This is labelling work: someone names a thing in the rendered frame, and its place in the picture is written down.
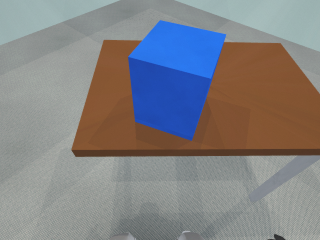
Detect table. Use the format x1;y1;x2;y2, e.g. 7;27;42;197
71;40;320;202

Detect carton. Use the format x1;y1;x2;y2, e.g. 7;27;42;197
128;20;226;141

